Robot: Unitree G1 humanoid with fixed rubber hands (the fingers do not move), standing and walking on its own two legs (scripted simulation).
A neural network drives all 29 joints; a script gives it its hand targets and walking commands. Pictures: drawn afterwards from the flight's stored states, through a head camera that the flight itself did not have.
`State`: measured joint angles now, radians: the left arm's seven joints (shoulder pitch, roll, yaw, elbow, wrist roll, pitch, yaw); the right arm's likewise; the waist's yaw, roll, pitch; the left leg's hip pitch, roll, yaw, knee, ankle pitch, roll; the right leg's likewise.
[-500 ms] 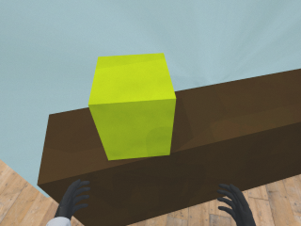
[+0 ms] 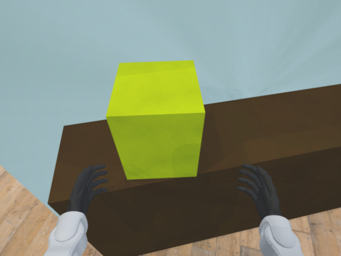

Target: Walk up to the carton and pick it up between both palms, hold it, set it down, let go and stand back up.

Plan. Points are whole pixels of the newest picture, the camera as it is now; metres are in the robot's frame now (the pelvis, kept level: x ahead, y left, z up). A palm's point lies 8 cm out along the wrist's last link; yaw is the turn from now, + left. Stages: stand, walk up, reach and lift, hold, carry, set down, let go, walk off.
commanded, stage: reach and lift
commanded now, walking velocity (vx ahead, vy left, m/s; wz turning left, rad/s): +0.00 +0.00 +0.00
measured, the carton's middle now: (159, 121) +0.45 +0.08 +0.06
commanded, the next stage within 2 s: none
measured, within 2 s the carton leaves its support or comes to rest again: neither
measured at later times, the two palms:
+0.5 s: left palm (75, 169) +0.27 +0.24 +0.10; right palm (254, 163) +0.30 -0.14 +0.09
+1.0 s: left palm (75, 128) +0.34 +0.25 +0.16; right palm (250, 124) +0.37 -0.13 +0.15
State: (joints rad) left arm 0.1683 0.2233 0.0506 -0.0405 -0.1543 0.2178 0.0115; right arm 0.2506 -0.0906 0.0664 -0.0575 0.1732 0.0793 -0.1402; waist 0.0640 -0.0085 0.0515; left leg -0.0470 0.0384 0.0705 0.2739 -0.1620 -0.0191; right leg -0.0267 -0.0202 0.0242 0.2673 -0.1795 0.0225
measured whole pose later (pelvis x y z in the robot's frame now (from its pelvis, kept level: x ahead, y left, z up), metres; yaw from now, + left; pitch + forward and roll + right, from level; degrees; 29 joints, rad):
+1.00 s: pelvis -0.01 +0.00 +0.00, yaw +1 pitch -2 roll -1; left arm -0.52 0.30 0.22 0.06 -0.15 0.73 0.01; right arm -0.53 -0.20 0.07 0.22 0.39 0.39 -0.28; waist 0.03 -0.02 0.06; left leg -0.16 0.05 0.04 0.37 -0.18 -0.02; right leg -0.11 -0.01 0.00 0.32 -0.18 0.02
